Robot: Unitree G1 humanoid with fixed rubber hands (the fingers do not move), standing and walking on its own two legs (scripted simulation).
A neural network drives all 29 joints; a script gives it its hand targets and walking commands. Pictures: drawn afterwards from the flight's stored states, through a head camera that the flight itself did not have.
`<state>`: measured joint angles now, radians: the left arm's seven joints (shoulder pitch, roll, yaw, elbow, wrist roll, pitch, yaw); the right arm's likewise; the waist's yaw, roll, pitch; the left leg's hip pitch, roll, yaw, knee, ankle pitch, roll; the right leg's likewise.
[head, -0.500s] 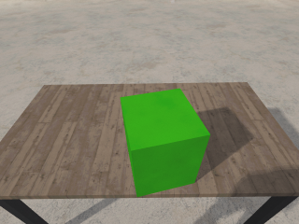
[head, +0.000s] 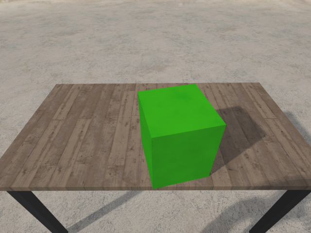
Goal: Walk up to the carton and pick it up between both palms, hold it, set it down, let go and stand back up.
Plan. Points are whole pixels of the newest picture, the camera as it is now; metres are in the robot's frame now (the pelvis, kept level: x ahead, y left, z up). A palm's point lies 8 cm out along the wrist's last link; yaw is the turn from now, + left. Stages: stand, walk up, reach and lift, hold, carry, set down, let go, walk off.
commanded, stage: stand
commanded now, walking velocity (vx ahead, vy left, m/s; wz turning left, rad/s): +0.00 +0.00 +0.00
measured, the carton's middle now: (174, 135) +0.45 -0.03 +0.02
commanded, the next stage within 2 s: none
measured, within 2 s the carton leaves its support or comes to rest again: neither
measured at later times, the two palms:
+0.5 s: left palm out of the picture -0.08 +0.23 -0.14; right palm out of the picture -0.03 -0.25 -0.13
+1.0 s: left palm out of the picture -0.09 +0.22 -0.15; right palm out of the picture -0.06 -0.24 -0.13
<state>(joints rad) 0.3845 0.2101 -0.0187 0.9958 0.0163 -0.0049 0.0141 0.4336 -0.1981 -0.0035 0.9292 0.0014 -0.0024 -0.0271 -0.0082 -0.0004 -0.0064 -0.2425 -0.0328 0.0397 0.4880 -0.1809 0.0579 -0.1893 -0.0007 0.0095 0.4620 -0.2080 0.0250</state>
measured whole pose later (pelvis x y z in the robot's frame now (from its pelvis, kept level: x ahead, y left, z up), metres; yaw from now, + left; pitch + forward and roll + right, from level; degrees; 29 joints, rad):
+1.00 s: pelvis -0.02 -0.01 +0.00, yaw +1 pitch -1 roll +0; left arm 0.47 0.19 0.04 1.03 0.05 0.03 0.01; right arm 0.47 -0.14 -0.05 0.95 -0.05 -0.03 -0.05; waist 0.00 -0.04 -0.02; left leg -0.17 -0.02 0.03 0.54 -0.35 0.04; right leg -0.40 0.00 0.00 0.93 -0.44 0.03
